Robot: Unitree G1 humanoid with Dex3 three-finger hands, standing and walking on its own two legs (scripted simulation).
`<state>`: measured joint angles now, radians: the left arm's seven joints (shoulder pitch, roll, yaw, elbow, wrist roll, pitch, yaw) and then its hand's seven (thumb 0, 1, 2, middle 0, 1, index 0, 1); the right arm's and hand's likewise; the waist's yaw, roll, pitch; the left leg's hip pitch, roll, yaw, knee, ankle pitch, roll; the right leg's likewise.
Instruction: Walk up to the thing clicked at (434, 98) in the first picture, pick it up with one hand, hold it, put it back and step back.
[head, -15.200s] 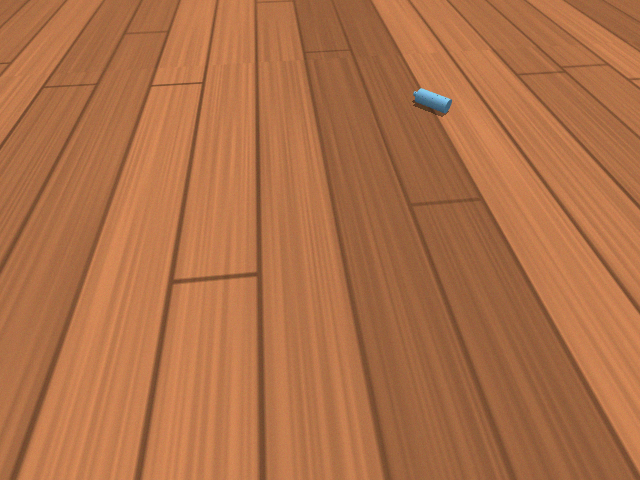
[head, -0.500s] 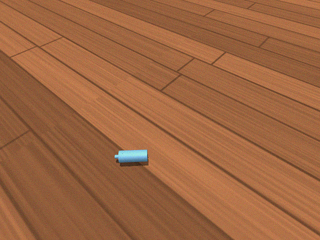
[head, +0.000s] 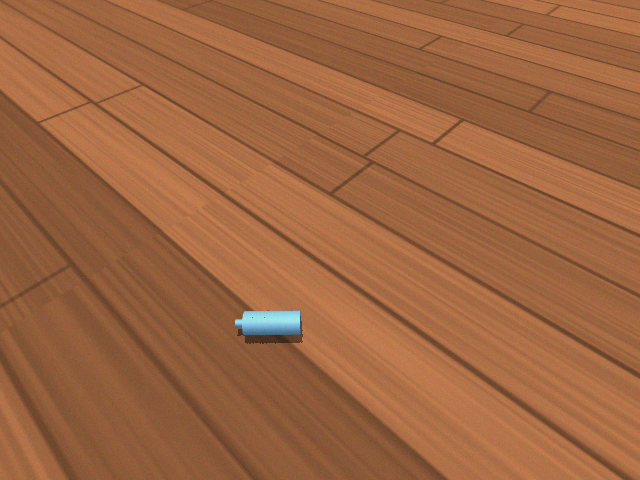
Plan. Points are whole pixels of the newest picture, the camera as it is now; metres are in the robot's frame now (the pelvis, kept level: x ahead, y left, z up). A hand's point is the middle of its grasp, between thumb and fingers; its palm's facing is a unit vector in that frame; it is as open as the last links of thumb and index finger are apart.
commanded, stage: walk up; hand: left
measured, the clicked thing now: (268, 322) +0.75 +0.21 -0.74
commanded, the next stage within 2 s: none
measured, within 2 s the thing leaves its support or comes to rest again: neither
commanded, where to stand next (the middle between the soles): +0.36 +0.00 m, yaw -1 degrees
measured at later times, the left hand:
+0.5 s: hand (128, 442) +0.21 +0.30 -0.15, palm faces -0.09 -0.93 -0.35, open 7.4 cm
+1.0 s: hand (178, 372) +0.33 +0.26 -0.18, palm faces -0.03 -0.94 -0.34, open 7.4 cm
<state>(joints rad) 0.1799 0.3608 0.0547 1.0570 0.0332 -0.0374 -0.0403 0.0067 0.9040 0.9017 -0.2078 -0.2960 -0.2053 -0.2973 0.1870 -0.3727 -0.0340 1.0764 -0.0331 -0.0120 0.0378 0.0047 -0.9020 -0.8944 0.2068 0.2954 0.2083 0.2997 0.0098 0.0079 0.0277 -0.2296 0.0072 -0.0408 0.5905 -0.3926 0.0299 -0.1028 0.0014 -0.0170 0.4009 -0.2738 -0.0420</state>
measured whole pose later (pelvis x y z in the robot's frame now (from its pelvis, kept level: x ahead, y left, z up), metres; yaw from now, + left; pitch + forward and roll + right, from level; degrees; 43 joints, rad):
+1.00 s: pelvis +0.24 +0.01 -0.03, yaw -1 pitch -3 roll +0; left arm 0.20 0.39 0.03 0.89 -0.01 0.02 -0.01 0.01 0.91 0.90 -0.21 -0.30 -0.20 -0.30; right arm 0.22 -0.38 -0.02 0.90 -0.02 -0.02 0.00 0.00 -0.90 -0.89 0.21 0.30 0.21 0.30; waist 0.01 -0.03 0.12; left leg -0.37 0.03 0.03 0.69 -0.27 0.01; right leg -0.32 -0.01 -0.01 0.77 -0.47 -0.03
